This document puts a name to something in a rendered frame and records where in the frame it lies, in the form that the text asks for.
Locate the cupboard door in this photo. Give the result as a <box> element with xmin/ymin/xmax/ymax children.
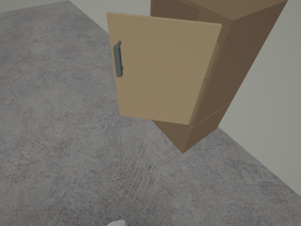
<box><xmin>106</xmin><ymin>11</ymin><xmax>222</xmax><ymax>125</ymax></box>

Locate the handle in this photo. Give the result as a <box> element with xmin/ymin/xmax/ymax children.
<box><xmin>113</xmin><ymin>40</ymin><xmax>123</xmax><ymax>77</ymax></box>

